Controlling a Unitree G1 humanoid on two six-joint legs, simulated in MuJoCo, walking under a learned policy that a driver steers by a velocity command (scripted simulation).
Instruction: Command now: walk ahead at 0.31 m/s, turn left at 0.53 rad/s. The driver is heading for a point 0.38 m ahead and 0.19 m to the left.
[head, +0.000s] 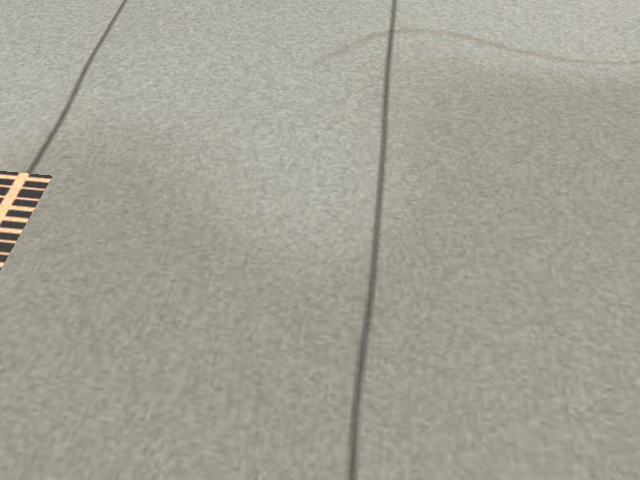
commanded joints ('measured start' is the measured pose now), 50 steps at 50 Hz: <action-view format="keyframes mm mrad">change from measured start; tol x32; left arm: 1 -61 211 51 -68 -19 18 22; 50 -259 151 41 -250 18 53 11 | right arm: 1 132 -141 -57 -54 -1 -13 9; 50 166 -273 -93 -183 -40 45 -50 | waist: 1 -128 -121 -88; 5 -160 49 -499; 25 -50 137 -159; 28 -109 -344 -124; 50 -134 156 -152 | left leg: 1 213 -108 77 -46 -61 56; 4 966 337 -730 -139 658 423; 11 347 109 -328 -294 410 251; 24 376 49 -509 -207 46 160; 28 19 -246 -193 225 -597 -19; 33 -30 -123 -145 609 -409 -127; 46 368 -87 46 -157 -163 -32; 50 561 282 -495 -288 323 300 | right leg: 1 -25 -244 49 297 1117 -92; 2 -122 -193 33 512 979 -44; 4 -709 84 221 1177 -357 70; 24 -495 27 367 340 77 58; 28 -197 -388 767 36 595 -232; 45 -204 -310 296 134 496 -180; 50 -764 -37 307 917 -273 61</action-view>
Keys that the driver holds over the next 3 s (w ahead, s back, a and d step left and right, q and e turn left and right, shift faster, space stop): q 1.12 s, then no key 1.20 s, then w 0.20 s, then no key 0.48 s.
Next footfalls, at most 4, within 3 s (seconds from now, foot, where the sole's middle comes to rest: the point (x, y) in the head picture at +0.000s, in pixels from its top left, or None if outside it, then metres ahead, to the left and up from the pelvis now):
0.04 left None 0.20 0.10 -0.77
0.54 right None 0.28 -0.11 -0.77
0.94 left None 0.12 0.13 -0.77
1.40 right None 0.28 -0.05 -0.77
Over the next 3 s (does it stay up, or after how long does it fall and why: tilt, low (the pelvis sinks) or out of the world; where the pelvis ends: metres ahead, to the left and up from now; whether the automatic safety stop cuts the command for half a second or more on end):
stays up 0.23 0.12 0.01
